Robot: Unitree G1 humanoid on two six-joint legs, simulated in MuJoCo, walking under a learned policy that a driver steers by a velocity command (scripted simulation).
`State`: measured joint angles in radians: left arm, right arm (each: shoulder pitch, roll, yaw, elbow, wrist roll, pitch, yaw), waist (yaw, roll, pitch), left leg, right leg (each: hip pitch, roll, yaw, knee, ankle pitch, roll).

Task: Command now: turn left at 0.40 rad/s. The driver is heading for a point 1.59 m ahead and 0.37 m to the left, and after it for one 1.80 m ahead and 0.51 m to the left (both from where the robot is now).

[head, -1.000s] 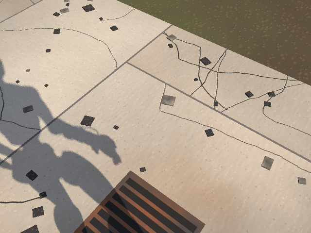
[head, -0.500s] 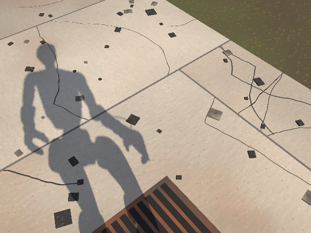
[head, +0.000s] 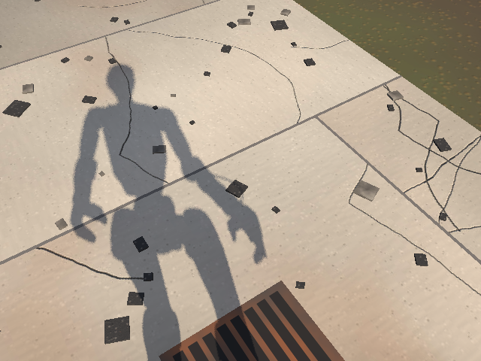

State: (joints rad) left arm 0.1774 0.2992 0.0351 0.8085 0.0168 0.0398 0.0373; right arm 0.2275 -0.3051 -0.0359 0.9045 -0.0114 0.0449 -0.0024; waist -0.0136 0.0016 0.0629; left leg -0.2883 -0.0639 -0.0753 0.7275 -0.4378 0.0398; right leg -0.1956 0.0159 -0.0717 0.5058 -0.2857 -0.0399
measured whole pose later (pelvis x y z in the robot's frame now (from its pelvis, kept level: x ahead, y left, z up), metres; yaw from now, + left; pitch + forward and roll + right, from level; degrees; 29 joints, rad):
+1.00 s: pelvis +0.05 +0.00 +0.02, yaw +24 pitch +0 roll +1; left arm 0.33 0.26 0.02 0.86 0.02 -0.02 0.01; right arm 0.23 -0.32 -0.04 0.92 -0.04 0.02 0.03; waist 0.02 0.04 0.01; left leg -0.39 -0.05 -0.07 0.89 -0.32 -0.02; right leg -0.10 0.04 0.06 0.29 -0.19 -0.07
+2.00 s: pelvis +0.48 +0.11 +0.01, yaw +1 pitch +0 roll -1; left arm 0.34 0.25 0.05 0.89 0.01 -0.06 -0.02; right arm 0.17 -0.26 -0.02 0.82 -0.04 -0.03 0.03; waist 0.02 0.04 0.05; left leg -0.67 0.14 -0.01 0.95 -0.12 0.00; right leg -0.06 0.15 -0.01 0.24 -0.18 -0.14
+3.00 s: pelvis +0.91 +0.18 +0.00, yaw +26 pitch +0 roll +1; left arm 0.21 0.22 -0.01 0.82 0.03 -0.02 0.02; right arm 0.21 -0.27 -0.04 0.85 -0.02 0.05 -0.01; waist 0.01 0.03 0.07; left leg -0.34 -0.06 -0.08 0.85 -0.46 -0.01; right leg -0.33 0.02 -0.03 0.43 -0.09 -0.06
